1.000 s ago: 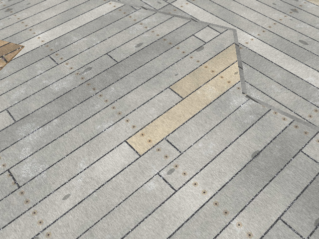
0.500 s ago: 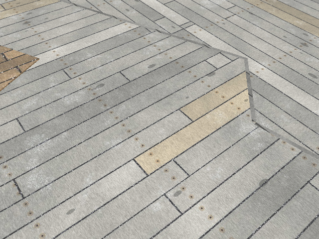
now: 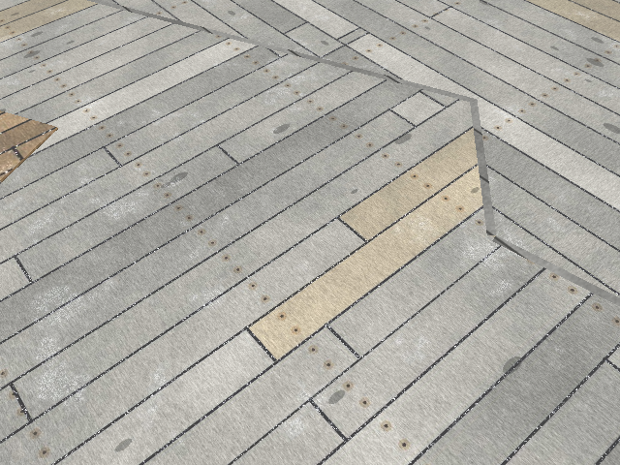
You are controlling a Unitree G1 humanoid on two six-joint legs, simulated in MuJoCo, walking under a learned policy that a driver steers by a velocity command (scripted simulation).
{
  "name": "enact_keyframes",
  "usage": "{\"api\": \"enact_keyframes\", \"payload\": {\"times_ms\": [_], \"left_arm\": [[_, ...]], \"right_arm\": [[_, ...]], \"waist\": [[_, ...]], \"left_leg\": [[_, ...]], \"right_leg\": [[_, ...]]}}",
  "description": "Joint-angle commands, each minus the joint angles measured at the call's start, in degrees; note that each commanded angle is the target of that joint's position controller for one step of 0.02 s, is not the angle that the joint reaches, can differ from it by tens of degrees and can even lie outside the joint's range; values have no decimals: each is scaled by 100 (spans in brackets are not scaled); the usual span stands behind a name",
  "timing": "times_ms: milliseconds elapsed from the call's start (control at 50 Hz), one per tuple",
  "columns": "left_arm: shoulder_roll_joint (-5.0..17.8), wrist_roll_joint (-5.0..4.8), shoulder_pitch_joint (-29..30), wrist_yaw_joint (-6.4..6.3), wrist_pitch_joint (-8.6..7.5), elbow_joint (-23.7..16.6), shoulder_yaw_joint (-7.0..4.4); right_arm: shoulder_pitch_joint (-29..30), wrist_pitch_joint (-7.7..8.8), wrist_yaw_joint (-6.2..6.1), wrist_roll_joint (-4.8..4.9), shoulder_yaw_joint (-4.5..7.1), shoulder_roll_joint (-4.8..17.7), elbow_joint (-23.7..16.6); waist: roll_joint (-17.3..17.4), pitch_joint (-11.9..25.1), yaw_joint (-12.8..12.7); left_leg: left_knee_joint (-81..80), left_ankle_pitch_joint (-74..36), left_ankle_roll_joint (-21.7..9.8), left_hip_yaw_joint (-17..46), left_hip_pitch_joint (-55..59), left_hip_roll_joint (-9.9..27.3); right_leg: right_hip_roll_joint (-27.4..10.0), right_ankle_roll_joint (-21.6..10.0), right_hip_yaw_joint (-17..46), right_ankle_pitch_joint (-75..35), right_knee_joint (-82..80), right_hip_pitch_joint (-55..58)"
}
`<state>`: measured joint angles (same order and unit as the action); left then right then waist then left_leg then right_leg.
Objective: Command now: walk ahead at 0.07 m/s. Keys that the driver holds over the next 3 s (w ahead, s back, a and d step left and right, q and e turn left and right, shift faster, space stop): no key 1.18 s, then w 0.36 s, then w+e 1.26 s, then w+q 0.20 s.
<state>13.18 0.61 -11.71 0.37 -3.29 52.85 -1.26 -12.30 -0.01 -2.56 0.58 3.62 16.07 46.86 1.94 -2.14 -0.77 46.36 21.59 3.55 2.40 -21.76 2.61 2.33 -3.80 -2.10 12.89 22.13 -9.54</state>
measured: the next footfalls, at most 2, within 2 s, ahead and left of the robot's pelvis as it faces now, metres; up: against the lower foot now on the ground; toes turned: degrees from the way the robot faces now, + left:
left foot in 0.12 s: +0.09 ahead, +0.15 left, +0.00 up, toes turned -1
left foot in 1.50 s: +0.15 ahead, +0.18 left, +0.00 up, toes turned +3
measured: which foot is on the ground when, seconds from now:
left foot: up 0.00-0.10, down 0.12-1.00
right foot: down 0.00-1.00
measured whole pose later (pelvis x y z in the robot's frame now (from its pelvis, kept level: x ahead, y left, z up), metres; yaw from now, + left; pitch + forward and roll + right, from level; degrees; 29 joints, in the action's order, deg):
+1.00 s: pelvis +0.02 +0.02 -0.01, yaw +0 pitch -2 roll +0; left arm 11.9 0.4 -14.6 -1.4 -0.4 62.4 -0.2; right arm -9.2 -0.4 -2.6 0.0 2.4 12.5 64.3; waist 0.1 -2.5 -0.1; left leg 26.6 12.2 1.0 1.1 -12.7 0.8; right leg 1.1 -1.6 -1.8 17.5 26.0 -6.9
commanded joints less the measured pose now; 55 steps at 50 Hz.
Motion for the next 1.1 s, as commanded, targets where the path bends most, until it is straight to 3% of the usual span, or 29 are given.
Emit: {"api": "enact_keyframes", "payload": {"times_ms": [20,60,100,120,140,160,180,200,240,300,480,780,1100], "left_arm": [[1043,-13,165,-53,33,-185,-204],[1005,-46,270,-41,78,-136,-187],[892,-108,380,-23,108,-69,-146],[808,-103,207,-6,97,17,-122],[714,-5,65,8,76,67,-91],[719,32,-275,34,72,112,-114],[707,28,-176,21,91,165,-96],[731,-9,14,6,114,165,-96],[725,-29,98,-50,188,188,-94],[748,-29,59,-80,263,261,-102],[717,-42,33,-123,333,488,-94],[585,-26,-255,-180,282,748,-25],[392,-32,-680,-200,234,857,21]], "right_arm": [[-92,-37,-39,22,36,274,-209],[-14,-88,-55,30,53,345,-176],[-29,-85,-49,-32,54,336,-103],[4,-74,-52,-104,76,455,-84],[-1,-66,-68,-128,112,650,-93],[133,-56,-60,-59,176,915,-32],[239,-38,-13,-22,158,685,-11],[264,-12,17,-48,121,498,32],[292,56,42,-80,105,439,137],[257,110,48,-54,107,452,335],[402,79,17,-46,77,457,768],[410,7,-9,-55,12,329,1353],[179,-4,-30,-55,-68,201,1694]], "waist": [[-772,564,59],[-783,467,70],[-665,312,218],[-485,276,199],[-245,312,106],[277,322,-240],[270,321,-88],[152,244,8],[126,310,13],[79,424,-5],[-155,310,1],[-183,28,49],[-212,-80,77]], "left_leg": [[-728,-366,36,-94,461,25],[-1126,-657,-18,-99,689,43],[-2026,-1476,-172,-147,1168,20],[-2313,-2198,-268,25,1477,124],[-2282,-3009,-374,293,1801,392],[-1912,-3183,-564,287,1869,405],[-1865,-2798,-588,201,1729,284],[-1914,-2750,-532,199,1645,229],[-1915,-3025,-475,175,1601,189],[-1871,-3116,-488,122,1572,153],[-1939,-2787,-502,60,1493,73],[-2168,-2035,-447,-4,1381,-32],[-2266,-1709,-418,-17,1234,-57]], "right_leg": [[-1394,-794,836,-4154,-307,344],[-1419,-795,919,-3561,-345,185],[-1259,-598,889,-2564,-293,-94],[-1093,-377,885,-1803,-300,-239],[-879,-176,799,-928,-238,-419],[-502,-15,565,-455,-336,-535],[-383,83,420,-394,-267,-393],[-349,124,362,-525,-160,-378],[-364,131,334,-1078,2,-235],[-400,113,335,-1377,93,-15],[-418,168,318,-1208,82,8],[-436,193,337,-423,-151,-262],[-439,161,358,-147,-291,-390]]}}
